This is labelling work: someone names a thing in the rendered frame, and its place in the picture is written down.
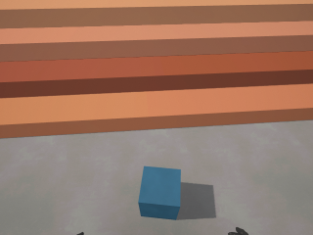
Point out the carton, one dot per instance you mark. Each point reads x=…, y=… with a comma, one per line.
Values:
x=160, y=192

